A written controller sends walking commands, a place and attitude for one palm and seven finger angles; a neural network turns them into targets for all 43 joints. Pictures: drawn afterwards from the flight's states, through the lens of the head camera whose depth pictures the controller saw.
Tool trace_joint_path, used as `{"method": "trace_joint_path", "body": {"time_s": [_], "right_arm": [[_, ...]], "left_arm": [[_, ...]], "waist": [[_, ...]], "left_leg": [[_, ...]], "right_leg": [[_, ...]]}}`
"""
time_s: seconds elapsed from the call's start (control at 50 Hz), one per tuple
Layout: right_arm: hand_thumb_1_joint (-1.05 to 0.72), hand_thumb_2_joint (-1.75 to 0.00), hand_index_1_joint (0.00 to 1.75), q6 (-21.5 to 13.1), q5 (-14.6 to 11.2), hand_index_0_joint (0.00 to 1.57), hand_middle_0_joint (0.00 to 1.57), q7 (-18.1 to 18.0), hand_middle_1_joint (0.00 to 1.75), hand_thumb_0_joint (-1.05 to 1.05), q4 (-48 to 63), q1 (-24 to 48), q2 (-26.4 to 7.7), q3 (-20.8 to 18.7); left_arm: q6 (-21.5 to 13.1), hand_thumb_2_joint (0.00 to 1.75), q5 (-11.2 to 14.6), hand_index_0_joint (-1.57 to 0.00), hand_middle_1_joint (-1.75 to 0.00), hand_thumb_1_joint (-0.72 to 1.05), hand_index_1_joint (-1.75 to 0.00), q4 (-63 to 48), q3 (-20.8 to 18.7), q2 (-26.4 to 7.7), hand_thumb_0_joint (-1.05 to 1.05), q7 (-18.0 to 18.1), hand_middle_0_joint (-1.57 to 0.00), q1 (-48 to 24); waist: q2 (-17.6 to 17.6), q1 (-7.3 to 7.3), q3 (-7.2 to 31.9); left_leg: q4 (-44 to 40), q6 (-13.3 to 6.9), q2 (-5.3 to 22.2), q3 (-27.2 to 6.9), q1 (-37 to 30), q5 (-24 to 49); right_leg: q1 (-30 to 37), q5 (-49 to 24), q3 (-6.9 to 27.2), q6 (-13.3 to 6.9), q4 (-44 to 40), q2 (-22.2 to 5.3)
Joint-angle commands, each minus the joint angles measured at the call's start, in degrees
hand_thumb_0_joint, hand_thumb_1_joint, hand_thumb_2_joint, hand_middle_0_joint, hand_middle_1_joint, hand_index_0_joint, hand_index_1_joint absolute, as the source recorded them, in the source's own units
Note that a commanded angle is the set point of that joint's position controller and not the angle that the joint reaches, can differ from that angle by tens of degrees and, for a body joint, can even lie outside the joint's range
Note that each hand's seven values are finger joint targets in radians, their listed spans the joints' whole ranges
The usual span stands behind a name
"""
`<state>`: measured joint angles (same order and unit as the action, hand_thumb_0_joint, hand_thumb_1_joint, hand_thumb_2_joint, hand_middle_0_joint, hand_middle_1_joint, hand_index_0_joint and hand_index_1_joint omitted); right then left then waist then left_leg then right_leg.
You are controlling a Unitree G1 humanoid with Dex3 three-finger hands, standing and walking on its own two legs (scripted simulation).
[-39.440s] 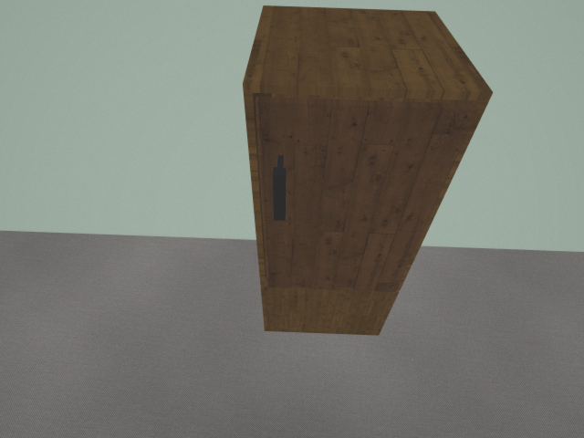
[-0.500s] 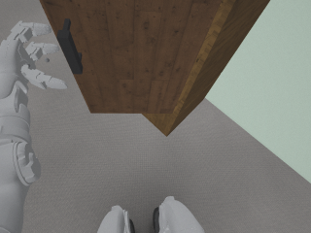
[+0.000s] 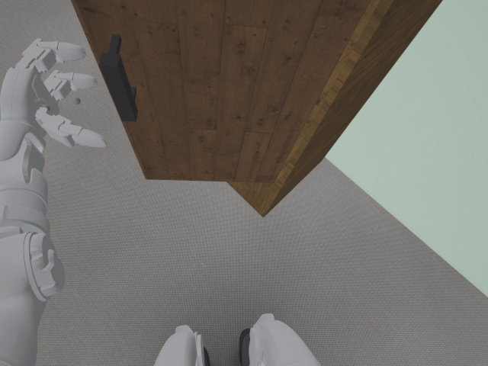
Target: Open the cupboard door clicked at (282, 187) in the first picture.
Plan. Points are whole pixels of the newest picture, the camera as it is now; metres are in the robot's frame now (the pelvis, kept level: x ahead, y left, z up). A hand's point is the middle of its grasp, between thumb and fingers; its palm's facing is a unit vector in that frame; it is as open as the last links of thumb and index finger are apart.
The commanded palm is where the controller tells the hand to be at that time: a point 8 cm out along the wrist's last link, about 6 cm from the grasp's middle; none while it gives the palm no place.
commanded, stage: move the hooked fingers beside the handle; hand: left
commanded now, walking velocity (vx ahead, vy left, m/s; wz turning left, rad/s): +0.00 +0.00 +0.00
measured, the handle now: (123, 80) +0.55 +0.15 +0.07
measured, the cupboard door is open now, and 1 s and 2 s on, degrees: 46 46 45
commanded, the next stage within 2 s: slide the fingers in behind the handle in 0.30 s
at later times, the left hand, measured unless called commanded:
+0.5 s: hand (73, 105) +0.49 +0.22 +0.07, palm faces -0.06 -1.00 -0.02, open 14.0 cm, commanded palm +0.48 +0.25 +0.06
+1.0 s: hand (98, 105) +0.50 +0.19 +0.06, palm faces -0.07 -1.00 +0.00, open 14.0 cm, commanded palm +0.49 +0.22 +0.06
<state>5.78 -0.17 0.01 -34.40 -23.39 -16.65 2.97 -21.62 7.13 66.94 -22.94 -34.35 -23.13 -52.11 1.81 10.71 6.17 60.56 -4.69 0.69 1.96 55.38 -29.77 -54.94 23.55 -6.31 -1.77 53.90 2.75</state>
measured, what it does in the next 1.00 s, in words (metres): stands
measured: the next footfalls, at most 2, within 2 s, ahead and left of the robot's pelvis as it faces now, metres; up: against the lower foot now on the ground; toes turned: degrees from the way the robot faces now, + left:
none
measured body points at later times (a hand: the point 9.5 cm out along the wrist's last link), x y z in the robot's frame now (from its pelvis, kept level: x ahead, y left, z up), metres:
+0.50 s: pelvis -0.01 +0.00 +0.00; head +0.13 +0.03 +0.43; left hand +0.49 +0.27 +0.07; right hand -0.01 -0.26 -0.10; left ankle -0.02 +0.06 -0.67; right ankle +0.01 -0.11 -0.67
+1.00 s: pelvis -0.01 +0.01 +0.00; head +0.13 +0.04 +0.42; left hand +0.50 +0.24 +0.06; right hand -0.02 -0.25 -0.11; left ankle -0.02 +0.06 -0.67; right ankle +0.01 -0.11 -0.67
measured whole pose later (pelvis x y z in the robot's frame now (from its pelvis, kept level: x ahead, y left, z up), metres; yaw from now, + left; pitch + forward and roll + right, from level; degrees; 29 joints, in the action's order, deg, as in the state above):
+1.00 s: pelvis -0.01 +0.01 +0.00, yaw +0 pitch +24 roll -5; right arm 5.4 0.1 1.2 -35.3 -23.8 -15.3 3.1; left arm -23.5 6.6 67.2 -19.3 -28.8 -17.1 -52.4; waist 2.4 10.6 6.5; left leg 61.7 -5.3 0.2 2.2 55.6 -29.8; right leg -55.2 23.6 -6.0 -1.2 55.2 2.2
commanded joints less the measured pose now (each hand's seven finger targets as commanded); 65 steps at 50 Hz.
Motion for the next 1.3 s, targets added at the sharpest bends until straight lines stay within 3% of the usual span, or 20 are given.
{"method": "trace_joint_path", "body": {"time_s": [0.0, 0.08, 0.12, 0.2, 0.28, 0.32, 0.38, 0.44, 0.5, 0.6, 0.66, 0.7, 0.76, 0.82, 0.94, 1.02, 1.08, 1.14, 1.22, 1.28], "right_arm": [[-0.9, -0.9, 0.3, 0.0, 0.3, 0.2, 0.2, -0.7, 0.3, 0.0, 1.3, -11.3, -10.6, -4.2], [-0.9, -0.9, 0.3, 0.2, 0.4, 0.2, 0.2, -0.5, 0.3, 0.0, 1.9, -10.9, -10.7, -4.3], [-0.9, -0.9, 0.3, 0.1, 0.3, 0.2, 0.2, -0.5, 0.3, 0.0, 2.0, -10.4, -10.4, -4.1], [-0.9, -0.9, 0.3, -0.2, 0.4, 0.2, 0.2, -0.6, 0.3, 0.0, 2.3, -10.5, -10.6, -4.2], [-0.9, -0.9, 0.3, -0.3, 0.2, 0.2, 0.2, -0.7, 0.3, 0.0, 2.4, -10.4, -10.6, -4.2], [-0.9, -0.9, 0.3, -0.3, 0.0, 0.2, 0.2, -0.7, 0.3, 0.0, 2.8, -9.9, -10.5, -3.9], [-0.9, -0.9, 0.3, -0.2, -0.1, 0.2, 0.2, -0.9, 0.3, 0.0, 2.6, -10.1, -10.6, -3.9], [-0.9, -0.9, 0.3, -0.4, -0.1, 0.2, 0.2, -0.8, 0.3, 0.0, 2.1, -9.9, -10.4, -4.0], [-0.9, -0.9, 0.3, -0.6, 0.0, 0.2, 0.2, -0.9, 0.3, 0.0, 1.2, -10.1, -10.8, -4.0], [-0.9, -0.9, 0.3, -1.1, 0.4, 0.2, 0.2, -0.6, 0.3, 0.0, 1.3, -10.2, -10.6, -3.9], [-0.9, -0.9, 0.3, -1.2, 0.5, 0.2, 0.2, -0.8, 0.3, 0.0, 1.5, -10.4, -11.1, -3.8], [-0.9, -0.9, 0.3, -1.3, 0.5, 0.2, 0.2, -0.5, 0.3, 0.0, 1.7, -10.2, -10.8, -3.8], [-0.9, -0.9, 0.3, -1.0, 0.6, 0.2, 0.2, -0.4, 0.3, 0.0, 1.9, -10.7, -11.0, -3.9], [-0.9, -0.9, 0.3, -1.0, 0.6, 0.2, 0.2, 0.2, 0.3, 0.0, 1.8, -10.4, -10.4, -4.2], [-0.9, -0.9, 0.3, -1.0, 0.6, 0.2, 0.2, 0.3, 0.3, 0.0, 1.1, -10.8, -10.1, -4.4], [-0.9, -0.9, 0.3, -1.2, 0.8, 0.2, 0.2, 0.5, 0.3, 0.0, 0.8, -10.9, -10.1, -4.3], [-0.9, -0.9, 0.3, -1.3, 1.0, 0.2, 0.2, 0.8, 0.3, 0.0, 1.1, -10.7, -9.7, -4.4], [-0.9, -0.9, 0.3, -1.3, 0.8, 0.2, 0.2, 0.9, 0.3, 0.0, 1.1, -10.7, -9.5, -4.4], [-0.9, -0.9, 0.3, -1.3, 0.7, 0.2, 0.2, 0.8, 0.3, 0.0, 1.1, -10.3, -9.7, -4.4], [-0.9, -0.9, 0.3, -1.6, 1.1, 0.2, 0.2, 1.1, 0.3, 0.0, 1.3, -10.4, -9.3, -4.6]], "left_arm": [[-3.5, 0.3, 0.8, -0.3, -1.2, -0.5, -1.2, -11.4, -0.8, -12.3, 0.0, 1.2, -0.3, -23.5], [-4.3, 0.3, 0.2, -0.3, -1.2, -0.5, -1.2, -12.0, -1.9, -13.4, 0.0, 2.8, -0.3, -23.4], [-4.2, 0.3, 0.1, -0.3, -1.2, -0.5, -1.2, -10.9, -0.6, -11.7, 0.0, 3.1, -0.3, -23.9], [-5.2, 0.3, 0.0, -0.3, -1.2, -0.5, -1.2, -12.6, -3.1, -14.9, 0.0, 3.0, -0.3, -23.9], [-4.7, 0.3, 0.5, -0.3, -1.2, -0.5, -1.2, -11.5, -3.7, -15.3, 0.0, 2.0, -0.3, -21.2], [-4.0, 0.3, 0.6, -0.3, -1.2, -0.5, -1.2, -10.0, -2.8, -14.5, 0.0, 1.4, -0.3, -20.4], [-4.5, 0.3, 1.1, -0.3, -1.2, -0.5, -1.2, -11.7, -1.6, -13.5, 0.0, 0.6, -0.3, -22.2], [-5.2, 0.3, 2.3, -0.3, -1.2, -0.5, -1.2, -12.1, 1.0, -9.3, 0.0, 0.4, -0.3, -23.5], [-4.5, 0.3, 1.7, -0.3, -1.2, -0.5, -1.2, -8.9, 0.1, -10.7, 0.0, 1.2, -0.3, -24.4], [-5.4, 0.3, 0.3, -0.3, -1.2, -0.5, -1.2, -11.0, 0.9, -10.3, 0.0, 2.9, -0.3, -27.1], [-5.7, 0.3, -0.1, -0.3, -1.2, -0.5, -1.2, -10.5, -1.6, -13.9, 0.0, 3.8, -0.3, -27.9], [-5.4, 0.3, -0.3, -0.3, -1.2, -0.5, -1.2, -9.9, -0.6, -12.0, 0.0, 4.0, -0.3, -26.8], [-5.7, 0.3, -0.3, -0.3, -1.2, -0.5, -1.2, -12.1, -1.6, -13.2, 0.0, 4.2, -0.3, -26.0], [-5.6, 0.3, 0.4, -0.3, -1.2, -0.5, -1.2, -13.4, 2.1, -7.4, 0.0, 4.3, -0.3, -26.1], [-5.5, 0.3, 0.6, -0.3, -1.2, -0.5, -1.2, -12.1, 3.9, -3.7, 0.0, 6.3, -0.3, -27.6], [-5.3, 0.3, -0.4, -0.3, -1.2, -0.5, -1.2, -9.5, 2.6, -4.9, 0.0, 7.9, -0.3, -26.5], [-6.8, 0.3, -1.2, -0.3, -1.2, -0.5, -1.2, -12.5, 3.5, -4.4, 0.0, 8.2, -0.3, -26.9], [-6.5, 0.3, -0.3, -0.3, -1.2, -0.5, -1.2, -10.6, 4.6, -1.7, 0.0, 8.3, -0.3, -25.6], [-5.7, 0.3, -0.7, -0.3, -1.2, -0.5, -1.2, -9.4, 3.5, -3.0, 0.0, 9.5, -0.3, -27.0], [-7.3, 0.3, -1.6, -0.3, -1.2, -0.5, -1.2, -13.5, 3.8, -2.7, 0.0, 10.8, -0.3, -28.0]], "waist": [[9.8, 0.77, 28.0], [9.9, 0.2, 28.2], [7.8, 1.05, 27.2], [8.7, 0.03, 30.8], [7.8, -0.31, 29.9], [6.4, -0.03, 27.1], [8.3, 0.22, 27.7], [8.3, 1.06, 26.3], [6.7, 1.51, 24.3], [9.5, 1.59, 27.5], [9.0, 1.22, 27.8], [9.6, 1.07, 27.7], [11.0, 0.15, 30.5], [10.2, 1.11, 30.1], [8.7, 2.03, 26.6], [7.3, 1.66, 25.8], [9.3, 1.13, 29.8], [7.0, 1.59, 28.1], [5.1, 1.76, 25.6], [9.8, 0.88, 30.8]], "left_leg": [[-5.2, 4.5, 2.4, -8.6, -27.6, 40.6], [-5.2, 4.9, 2.4, -8.8, -27.9, 41.1], [-5.2, 4.3, 2.1, -8.3, -25.6, 37.7], [-5.1, 4.4, 2.0, -8.3, -26.5, 39.0], [-5.4, 4.3, 2.0, -7.9, -25.6, 38.8], [-6.2, 3.6, 1.6, -7.2, -22.2, 34.0], [-6.2, 3.8, 1.8, -7.6, -24.5, 35.0], [-6.1, 4.1, 2.0, -8.5, -26.1, 34.6], [-6.4, 3.8, 1.7, -8.4, -22.8, 29.2], [-5.7, 4.1, 1.7, -8.8, -24.8, 29.5], [-5.7, 4.2, 1.6, -8.9, -23.3, 29.5], [-5.4, 4.0, 1.5, -8.5, -23.2, 29.1], [-5.4, 4.9, 1.9, -9.2, -26.3, 35.1], [-5.3, 4.9, 2.2, -9.5, -27.9, 35.5], [-5.7, 5.0, 2.3, -10.1, -27.7, 34.6], [-5.7, 4.7, 1.8, -9.3, -24.7, 31.5], [-5.1, 5.3, 1.9, -9.6, -27.8, 35.7], [-5.1, 5.0, 2.0, -9.8, -26.6, 35.9], [-5.5, 4.1, 1.4, -8.7, -22.1, 29.4], [-4.8, 5.2, 1.6, -9.2, -27.4, 35.6]], "right_leg": [[7.3, -19.6, 3.8, 0.3, -2.7, 0.7], [7.4, -19.4, 3.8, 0.2, -2.4, 0.6], [8.1, -19.0, 4.0, 0.4, -2.6, 0.6], [10.6, -20.5, 4.4, 0.2, -2.2, 0.6], [11.6, -20.9, 4.4, 0.3, -2.6, 0.7], [12.5, -19.6, 4.5, 0.3, -3.2, 0.7], [10.9, -19.1, 4.5, 0.2, -3.2, 0.6], [7.8, -16.9, 3.8, 0.0, -3.3, 0.8], [7.3, -14.5, 4.0, 0.1, -3.5, 0.6], [6.0, -13.8, 4.0, 0.0, -2.7, 0.5], [7.2, -14.1, 4.0, -0.1, -2.1, 0.6], [7.1, -14.3, 4.1, -0.1, -2.1, 0.5], [7.6, -16.4, 3.8, -0.2, -1.6, 0.6], [6.2, -16.1, 3.5, 0.1, -2.2, 0.7], [3.9, -14.7, 3.0, 0.0, -2.4, 0.8], [4.9, -14.3, 3.3, 0.0, -2.3, 0.7], [5.7, -16.2, 3.4, 0.0, -1.6, 0.5], [5.7, -16.6, 3.2, 0.0, -1.4, 0.7], [6.9, -15.2, 3.7, 0.2, -1.9, 0.5], [6.4, -17.2, 3.7, 0.0, -1.1, 0.4]]}}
